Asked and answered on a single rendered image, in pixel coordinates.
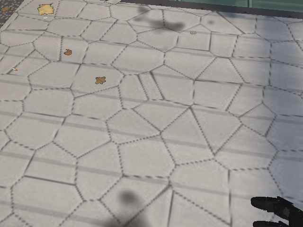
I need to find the right robot hand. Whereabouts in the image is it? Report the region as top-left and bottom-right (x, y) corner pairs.
(251, 196), (303, 227)

